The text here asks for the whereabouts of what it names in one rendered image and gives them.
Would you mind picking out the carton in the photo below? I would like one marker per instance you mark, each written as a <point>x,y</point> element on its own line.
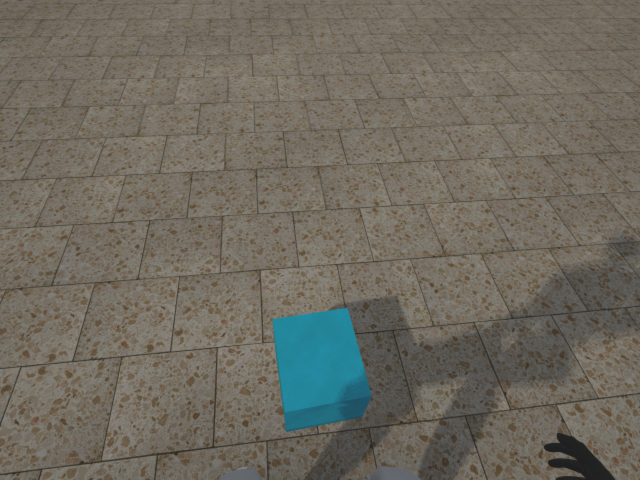
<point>321,373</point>

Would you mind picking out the robot right hand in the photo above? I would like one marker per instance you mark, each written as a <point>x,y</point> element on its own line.
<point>586,463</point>

